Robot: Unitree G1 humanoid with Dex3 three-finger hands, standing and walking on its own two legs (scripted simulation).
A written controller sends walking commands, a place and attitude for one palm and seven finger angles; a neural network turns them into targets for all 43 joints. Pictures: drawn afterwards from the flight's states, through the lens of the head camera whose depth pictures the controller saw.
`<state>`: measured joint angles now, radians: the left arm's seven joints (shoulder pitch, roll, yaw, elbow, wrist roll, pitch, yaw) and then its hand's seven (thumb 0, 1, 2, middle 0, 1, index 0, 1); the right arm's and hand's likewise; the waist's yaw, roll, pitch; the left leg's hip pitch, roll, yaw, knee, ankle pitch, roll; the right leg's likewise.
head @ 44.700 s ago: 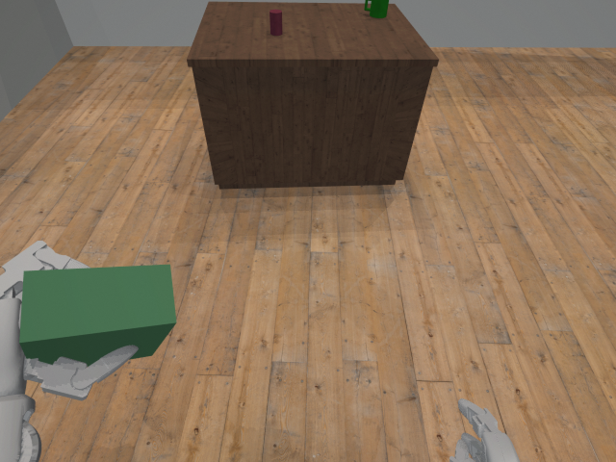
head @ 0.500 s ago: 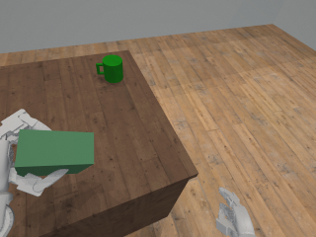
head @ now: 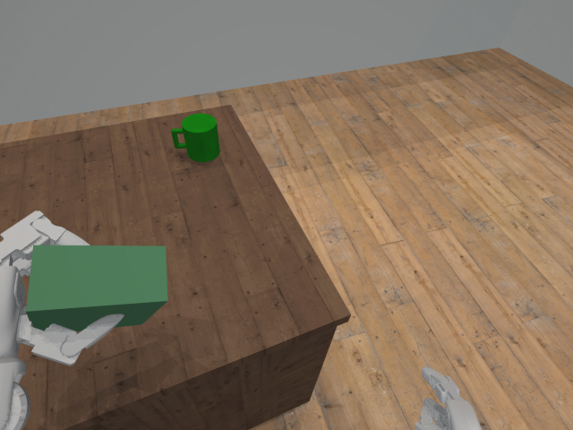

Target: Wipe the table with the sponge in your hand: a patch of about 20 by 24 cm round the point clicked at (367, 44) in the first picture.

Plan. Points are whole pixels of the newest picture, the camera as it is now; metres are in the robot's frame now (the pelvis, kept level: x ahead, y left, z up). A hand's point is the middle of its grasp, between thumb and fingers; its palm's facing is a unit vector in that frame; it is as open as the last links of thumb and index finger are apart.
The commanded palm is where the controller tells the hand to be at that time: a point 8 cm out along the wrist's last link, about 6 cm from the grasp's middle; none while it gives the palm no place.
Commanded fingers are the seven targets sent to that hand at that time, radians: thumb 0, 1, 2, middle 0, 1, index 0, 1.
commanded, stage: come to a stop and stand still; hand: left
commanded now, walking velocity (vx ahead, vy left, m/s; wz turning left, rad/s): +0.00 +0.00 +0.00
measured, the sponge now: (116, 291) +0.23 +0.21 +0.13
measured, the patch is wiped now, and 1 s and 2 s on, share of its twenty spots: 0.00 0.00 0.00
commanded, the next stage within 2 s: look again from close up in 1.00 s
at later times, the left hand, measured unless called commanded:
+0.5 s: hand (62, 252) +0.24 +0.25 +0.18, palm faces +0.40 -0.79 -0.47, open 9.8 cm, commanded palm +0.17 +0.27 +0.17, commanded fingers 0.00 0.10 1.30 -1.20 -1.60 -1.20 -1.60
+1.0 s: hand (47, 255) +0.24 +0.27 +0.17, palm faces +0.39 -0.86 -0.33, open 9.8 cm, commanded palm +0.18 +0.30 +0.17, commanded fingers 0.00 0.10 1.30 -1.20 -1.60 -1.20 -1.60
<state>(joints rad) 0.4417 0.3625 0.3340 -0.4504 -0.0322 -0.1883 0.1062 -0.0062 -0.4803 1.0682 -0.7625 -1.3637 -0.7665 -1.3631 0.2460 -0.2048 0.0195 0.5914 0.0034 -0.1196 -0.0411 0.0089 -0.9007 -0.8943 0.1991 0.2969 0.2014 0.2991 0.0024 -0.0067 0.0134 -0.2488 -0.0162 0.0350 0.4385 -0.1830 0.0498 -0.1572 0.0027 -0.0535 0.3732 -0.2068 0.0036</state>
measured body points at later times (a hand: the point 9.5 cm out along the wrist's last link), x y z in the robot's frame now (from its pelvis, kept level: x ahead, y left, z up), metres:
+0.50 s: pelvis +0.01 -0.01 +0.00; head +0.03 +0.01 +0.45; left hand +0.22 +0.29 +0.20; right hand +0.18 -0.24 -0.08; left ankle +0.03 +0.08 -0.74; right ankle +0.00 -0.12 -0.74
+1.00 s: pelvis +0.02 +0.02 +0.00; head +0.04 +0.06 +0.44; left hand +0.22 +0.32 +0.19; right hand +0.20 -0.19 -0.06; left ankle +0.03 +0.08 -0.74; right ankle +0.00 -0.12 -0.74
